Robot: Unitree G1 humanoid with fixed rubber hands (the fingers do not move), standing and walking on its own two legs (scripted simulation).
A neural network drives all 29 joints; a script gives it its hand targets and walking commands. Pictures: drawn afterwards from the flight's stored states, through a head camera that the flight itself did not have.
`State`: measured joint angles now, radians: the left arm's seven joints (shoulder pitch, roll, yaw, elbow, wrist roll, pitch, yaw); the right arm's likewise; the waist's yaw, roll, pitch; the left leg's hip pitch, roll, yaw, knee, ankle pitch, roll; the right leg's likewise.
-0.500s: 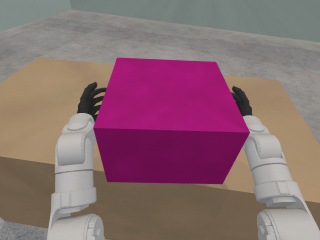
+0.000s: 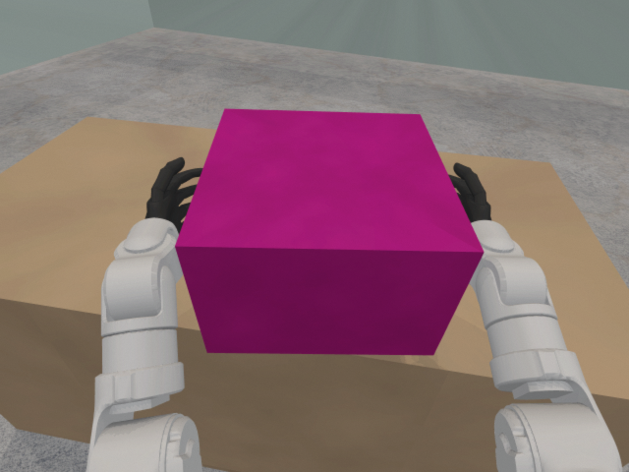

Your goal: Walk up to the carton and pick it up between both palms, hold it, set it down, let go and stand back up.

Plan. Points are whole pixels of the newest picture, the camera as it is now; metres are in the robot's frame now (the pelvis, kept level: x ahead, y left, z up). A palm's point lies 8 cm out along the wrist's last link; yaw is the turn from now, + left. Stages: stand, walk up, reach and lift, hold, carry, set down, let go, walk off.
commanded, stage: hold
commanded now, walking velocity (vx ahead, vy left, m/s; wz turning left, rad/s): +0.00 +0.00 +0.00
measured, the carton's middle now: (322, 223) +0.38 +0.01 +0.16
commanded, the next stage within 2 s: none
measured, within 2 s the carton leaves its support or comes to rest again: neither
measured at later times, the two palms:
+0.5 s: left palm (173, 220) +0.35 +0.19 +0.19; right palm (474, 217) +0.36 -0.18 +0.19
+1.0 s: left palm (171, 220) +0.35 +0.19 +0.19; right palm (467, 222) +0.37 -0.18 +0.18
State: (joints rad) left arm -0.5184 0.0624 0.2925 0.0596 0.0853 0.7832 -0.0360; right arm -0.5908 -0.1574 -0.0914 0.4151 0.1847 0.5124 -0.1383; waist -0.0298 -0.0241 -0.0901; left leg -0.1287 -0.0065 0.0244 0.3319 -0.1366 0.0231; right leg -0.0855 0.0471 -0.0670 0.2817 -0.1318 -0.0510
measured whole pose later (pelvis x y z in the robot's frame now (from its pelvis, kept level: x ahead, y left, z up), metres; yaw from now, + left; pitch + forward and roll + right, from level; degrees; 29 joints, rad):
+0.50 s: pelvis +0.00 +0.00 +0.00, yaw +0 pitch -3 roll +0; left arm -0.59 0.08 0.29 0.16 0.08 0.77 -0.02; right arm -0.67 -0.17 -0.10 0.53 0.20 0.49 -0.13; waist -0.04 -0.05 -0.10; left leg -0.17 0.00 0.02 0.35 -0.13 0.02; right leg -0.12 0.05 -0.07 0.30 -0.13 -0.06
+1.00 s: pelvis +0.01 +0.01 +0.00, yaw +0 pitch -3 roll -1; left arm -0.50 0.06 0.27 0.03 0.09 0.80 -0.01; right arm -0.59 -0.19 -0.05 0.43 0.22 0.49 -0.13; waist -0.05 -0.03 -0.09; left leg -0.13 -0.01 0.03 0.35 -0.16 0.03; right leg -0.08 0.05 -0.06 0.27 -0.14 -0.04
